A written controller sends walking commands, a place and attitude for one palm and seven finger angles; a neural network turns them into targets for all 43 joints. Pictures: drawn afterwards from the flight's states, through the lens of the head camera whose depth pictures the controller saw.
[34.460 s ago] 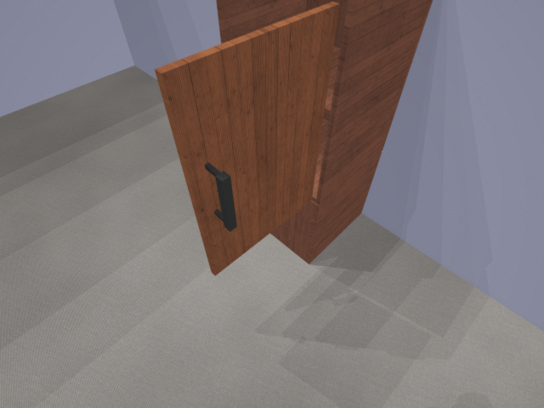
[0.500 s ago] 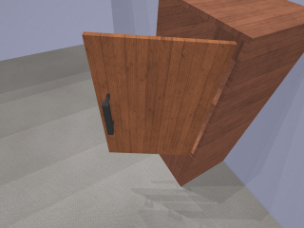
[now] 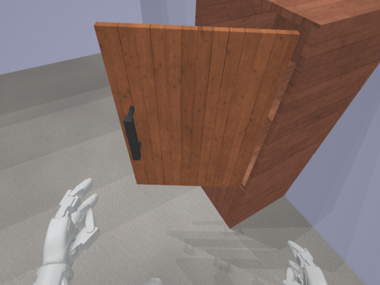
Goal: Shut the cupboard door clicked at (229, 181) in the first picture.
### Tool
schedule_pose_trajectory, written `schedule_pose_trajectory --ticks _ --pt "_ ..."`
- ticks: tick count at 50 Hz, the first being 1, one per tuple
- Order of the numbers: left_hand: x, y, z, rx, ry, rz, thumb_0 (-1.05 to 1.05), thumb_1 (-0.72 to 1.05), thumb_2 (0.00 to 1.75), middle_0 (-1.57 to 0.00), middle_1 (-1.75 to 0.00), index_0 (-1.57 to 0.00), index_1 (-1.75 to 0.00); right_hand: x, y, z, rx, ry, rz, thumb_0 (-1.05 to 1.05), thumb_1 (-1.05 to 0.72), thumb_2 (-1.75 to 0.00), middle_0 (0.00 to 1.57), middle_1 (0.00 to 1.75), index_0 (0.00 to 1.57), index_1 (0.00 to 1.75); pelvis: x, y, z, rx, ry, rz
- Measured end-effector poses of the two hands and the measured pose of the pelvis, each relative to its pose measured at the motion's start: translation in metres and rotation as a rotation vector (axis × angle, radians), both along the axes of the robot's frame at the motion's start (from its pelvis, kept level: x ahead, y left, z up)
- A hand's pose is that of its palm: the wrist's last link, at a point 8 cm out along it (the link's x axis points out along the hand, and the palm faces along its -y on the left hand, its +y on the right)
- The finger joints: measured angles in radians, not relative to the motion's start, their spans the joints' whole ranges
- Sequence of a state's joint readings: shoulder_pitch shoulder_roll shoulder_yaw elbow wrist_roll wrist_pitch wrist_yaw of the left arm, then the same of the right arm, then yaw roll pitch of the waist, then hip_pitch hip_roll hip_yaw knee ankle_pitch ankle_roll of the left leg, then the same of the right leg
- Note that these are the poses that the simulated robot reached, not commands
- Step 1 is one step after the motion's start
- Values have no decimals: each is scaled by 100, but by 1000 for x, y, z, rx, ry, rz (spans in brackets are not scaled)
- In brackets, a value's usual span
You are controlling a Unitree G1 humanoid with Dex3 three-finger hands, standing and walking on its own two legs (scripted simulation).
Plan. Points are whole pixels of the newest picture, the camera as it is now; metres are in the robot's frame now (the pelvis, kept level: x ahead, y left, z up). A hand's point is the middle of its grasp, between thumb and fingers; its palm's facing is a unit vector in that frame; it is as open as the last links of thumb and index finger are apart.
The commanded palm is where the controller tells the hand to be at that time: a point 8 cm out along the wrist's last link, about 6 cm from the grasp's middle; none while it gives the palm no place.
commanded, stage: raise the hand and make a fist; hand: left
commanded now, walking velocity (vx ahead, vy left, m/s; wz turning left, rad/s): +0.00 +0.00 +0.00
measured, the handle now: (134, 134) +0.49 +0.17 +0.01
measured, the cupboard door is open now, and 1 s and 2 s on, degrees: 59 59 59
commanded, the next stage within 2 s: bring the fist close to the handle in 1.70 s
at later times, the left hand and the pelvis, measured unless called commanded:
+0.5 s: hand (107, 250) +0.20 +0.18 -0.03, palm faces -0.03 -1.00 -0.01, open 4.7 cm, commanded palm +0.16 +0.23 -0.01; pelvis -0.01 -0.02 -0.08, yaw -1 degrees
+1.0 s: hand (101, 244) +0.21 +0.19 -0.01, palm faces +0.01 -1.00 -0.02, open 3.1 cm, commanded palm +0.19 +0.24 +0.00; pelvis -0.01 +0.00 -0.06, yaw -1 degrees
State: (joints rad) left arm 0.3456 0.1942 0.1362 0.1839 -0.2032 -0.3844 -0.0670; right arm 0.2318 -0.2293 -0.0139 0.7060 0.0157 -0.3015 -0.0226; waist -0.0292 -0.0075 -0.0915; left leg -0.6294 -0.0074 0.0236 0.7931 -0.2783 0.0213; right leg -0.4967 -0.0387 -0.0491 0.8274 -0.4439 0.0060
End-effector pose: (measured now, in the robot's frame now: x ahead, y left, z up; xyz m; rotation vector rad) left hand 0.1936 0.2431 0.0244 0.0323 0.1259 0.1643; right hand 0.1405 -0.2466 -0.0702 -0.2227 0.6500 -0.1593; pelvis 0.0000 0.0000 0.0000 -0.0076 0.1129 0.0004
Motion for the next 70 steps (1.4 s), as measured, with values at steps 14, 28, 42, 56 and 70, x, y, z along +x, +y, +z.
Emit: schedule_pose_trajectory --ticks 14,28,42,56,70 --pt "-63 0 -62 -1 -36 -49 1 90 90 -48 -61 -48 -61 66 -10 -57 -26 -128 83 1 -90 -90 20 30 20 30 -9 -28 -82 -41 151 -2" --pt "-12 -7 -42 -26 -27 -166 1 90 90 -74 -89 -74 -89 23 -1 -79 48 12 -40 1 -90 -90 20 30 20 30 -5 -20 -73 -35 170 -23" --pt "-15 -7 -37 -19 -84 -168 1 90 90 -99 -117 -100 -117 17 1 -58 -30 8 -17 1 -90 -90 20 30 20 30 -9 -3 -67 -54 151 -17" --pt "-3 -5 -23 -7 -85 -160 1 90 90 -123 -143 -124 -143 31 26 -44 17 -23 56 1 -90 -90 20 30 20 30 -6 -1 -56 -60 128 -9" --pt "12 -14 -16 -7 -97 -173 1 90 90 -129 -150 -130 -150 22 6 -48 10 24 28 1 -90 -90 20 30 20 30 -1 -9 -52 -47 123 -12"
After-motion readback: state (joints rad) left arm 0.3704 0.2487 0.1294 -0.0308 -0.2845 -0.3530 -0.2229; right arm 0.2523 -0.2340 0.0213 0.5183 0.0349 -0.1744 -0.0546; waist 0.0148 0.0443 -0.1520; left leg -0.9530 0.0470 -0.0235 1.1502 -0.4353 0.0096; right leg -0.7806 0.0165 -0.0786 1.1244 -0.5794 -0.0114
